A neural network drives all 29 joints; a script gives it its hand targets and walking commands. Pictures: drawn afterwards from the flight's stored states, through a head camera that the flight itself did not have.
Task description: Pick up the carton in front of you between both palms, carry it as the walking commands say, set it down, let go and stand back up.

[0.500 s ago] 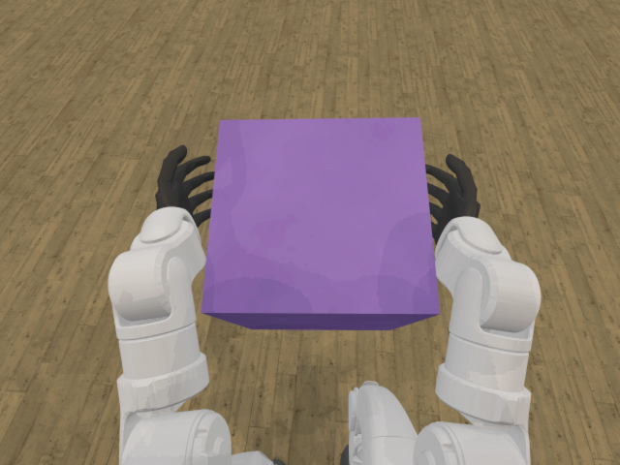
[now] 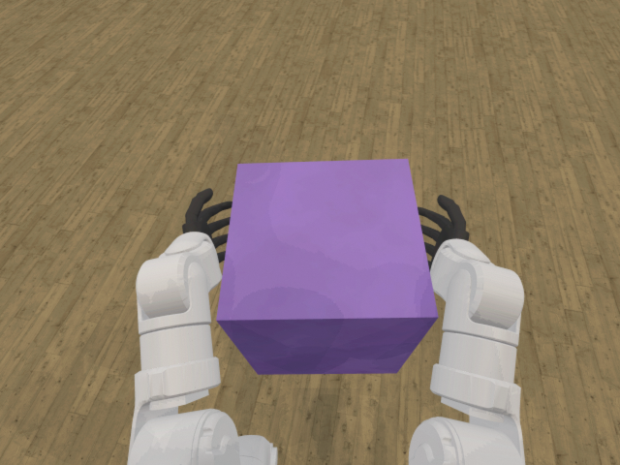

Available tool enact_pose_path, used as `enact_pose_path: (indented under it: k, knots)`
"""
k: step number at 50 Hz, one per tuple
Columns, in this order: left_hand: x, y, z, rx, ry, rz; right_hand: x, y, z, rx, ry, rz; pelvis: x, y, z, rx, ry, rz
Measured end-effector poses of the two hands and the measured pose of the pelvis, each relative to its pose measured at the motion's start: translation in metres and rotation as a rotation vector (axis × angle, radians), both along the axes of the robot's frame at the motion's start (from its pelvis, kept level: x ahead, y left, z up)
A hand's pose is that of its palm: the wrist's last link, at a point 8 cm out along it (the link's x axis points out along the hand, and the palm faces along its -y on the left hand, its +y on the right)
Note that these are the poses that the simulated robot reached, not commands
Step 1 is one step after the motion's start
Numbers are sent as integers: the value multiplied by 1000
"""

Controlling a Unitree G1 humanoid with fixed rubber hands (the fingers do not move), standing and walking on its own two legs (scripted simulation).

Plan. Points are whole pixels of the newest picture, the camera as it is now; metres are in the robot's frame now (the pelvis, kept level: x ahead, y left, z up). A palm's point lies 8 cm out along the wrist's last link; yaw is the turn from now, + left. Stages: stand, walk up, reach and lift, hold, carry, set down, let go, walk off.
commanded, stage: carry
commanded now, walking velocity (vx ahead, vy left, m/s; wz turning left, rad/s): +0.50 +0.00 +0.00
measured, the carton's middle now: (324, 278) +0.34 +0.00 +0.02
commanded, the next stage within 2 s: none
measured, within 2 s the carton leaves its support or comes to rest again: neither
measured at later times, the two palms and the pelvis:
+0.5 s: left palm (219, 118) +0.60 +0.18 +0.09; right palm (400, 128) +0.58 -0.12 +0.09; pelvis +0.35 +0.05 +0.01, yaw -4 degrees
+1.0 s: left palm (268, 36) +0.90 +0.13 +0.08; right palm (406, 39) +0.91 -0.17 +0.07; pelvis +0.68 -0.02 +0.00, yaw +1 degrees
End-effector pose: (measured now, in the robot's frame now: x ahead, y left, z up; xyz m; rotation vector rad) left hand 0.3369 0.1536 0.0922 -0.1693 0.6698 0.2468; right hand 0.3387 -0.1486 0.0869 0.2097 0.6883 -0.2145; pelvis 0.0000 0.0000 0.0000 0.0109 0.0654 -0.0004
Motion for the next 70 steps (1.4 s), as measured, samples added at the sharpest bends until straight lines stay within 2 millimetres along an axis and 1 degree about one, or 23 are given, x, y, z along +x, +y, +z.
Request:
enact_pose_path:
  k: [5, 9, 14, 17, 20, 22, 26, 30, 34, 37, 40, 43, 44, 46, 48, 52, 57, 60, 63, 65, 67, 68, 70]
  knots:
    - [54, -4, 0, 10, -25, -13, 50, -5, 1, -8, -25, -11, 61, 0, 11, 15, 17, -7]
    - [101, -3, 3, 32, -53, -46, 92, -3, 2, -30, -53, -10, 118, 6, 11, 19, 18, -16]
    - [166, 8, 4, 51, -104, -95, 152, 10, 3, -74, -103, 14, 199, 21, -2, 9, 13, -26]
    - [203, 19, -6, 45, -122, -119, 188, 22, -2, -103, -119, 22, 253, 33, -16, 8, -2, -43]
    - [227, 27, -16, 43, -53, -132, 210, 29, -9, -122, -50, 29, 292, 41, -10, 8, -1, -64]
    - [240, 28, -16, 44, -17, -152, 220, 31, -9, -120, -12, 20, 315, 45, -2, -6, 0, -70]
    - [275, 28, -3, 36, -21, -173, 247, 31, 5, -127, -14, -3, 363, 48, 9, -27, -2, -65]
    - [317, 26, 8, 32, -54, -170, 289, 30, 19, -132, -47, -7, 414, 45, 13, -35, -4, -56]
    - [363, 21, 12, 32, -77, -150, 342, 24, 23, -132, -71, 8, 469, 35, 10, -33, -12, -49]
    - [404, 12, 8, 38, -84, -136, 386, 15, 17, -124, -80, 20, 514, 25, 2, -27, -19, -44]
    - [451, 0, -2, 53, -80, -127, 435, 2, 3, -110, -80, 29, 562, 11, -11, -21, -27, -32]
    - [500, -14, -17, 79, -68, -117, 489, -12, -19, -88, -71, 42, 610, -4, -27, -35, -37, -21]
    - [514, -17, -21, 87, -45, -111, 505, -15, -24, -79, -48, 50, 622, -9, -26, -38, -34, -15]
    - [534, -21, -24, 89, 4, -95, 530, -18, -29, -75, -2, 71, 641, -16, -19, -27, -28, -1]
    - [550, -22, -22, 85, 29, -76, 553, -19, -26, -74, 22, 93, 661, -21, -10, -16, -23, 8]
    - [587, -23, -9, 84, 26, -51, 596, -21, -13, -77, 17, 117, 705, -27, 7, 5, -14, 6]
    - [649, -28, 6, 83, -14, -73, 652, -25, 2, -82, -21, 98, 767, -27, 16, 19, -9, -5]
    - [690, -28, 13, 87, -48, -96, 687, -25, 9, -82, -53, 72, 805, -21, 15, 15, -12, -11]
    - [732, -21, 16, 81, -80, -111, 724, -19, 13, -89, -83, 51, 845, -12, 9, 5, -18, -13]
    - [760, -14, 12, 70, -98, -113, 750, -11, 13, -97, -101, 45, 872, -4, 2, -3, -26, -19]
    - [789, -4, 4, 58, -118, -113, 778, -2, 8, -108, -118, 40, 900, 5, -10, -16, -35, -31]
    - [802, 0, -2, 43, -111, -108, 792, 2, 5, -124, -110, 46, 910, 8, -14, -4, -30, -31]
    - [823, 5, -12, 20, -70, -105, 812, 7, 0, -147, -68, 55, 924, 11, -14, 8, -24, -39]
